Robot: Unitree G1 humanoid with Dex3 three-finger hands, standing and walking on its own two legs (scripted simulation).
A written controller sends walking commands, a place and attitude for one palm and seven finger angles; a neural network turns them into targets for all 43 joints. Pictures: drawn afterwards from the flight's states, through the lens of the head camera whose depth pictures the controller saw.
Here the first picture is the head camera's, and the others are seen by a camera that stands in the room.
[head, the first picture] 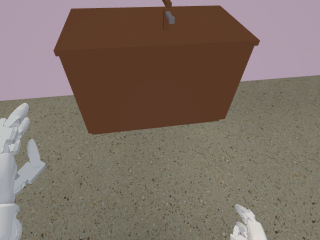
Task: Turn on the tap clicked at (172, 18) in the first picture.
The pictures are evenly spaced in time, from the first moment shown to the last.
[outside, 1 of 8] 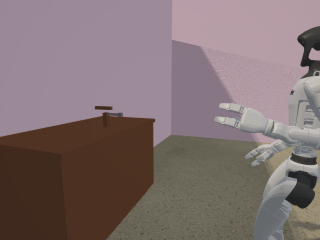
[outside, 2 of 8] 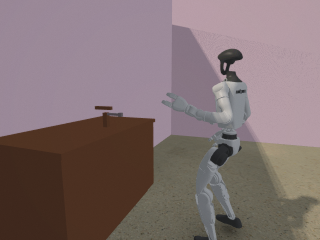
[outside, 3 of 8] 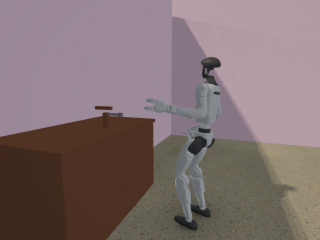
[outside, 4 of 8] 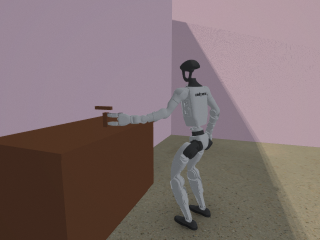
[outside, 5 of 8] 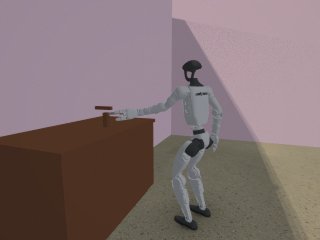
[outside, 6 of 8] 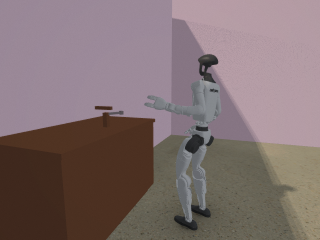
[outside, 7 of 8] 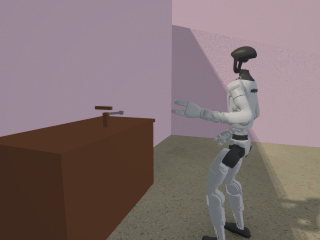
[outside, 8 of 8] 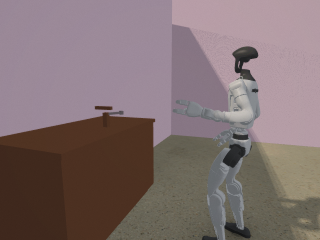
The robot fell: no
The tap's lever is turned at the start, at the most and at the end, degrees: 0 59 58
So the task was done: no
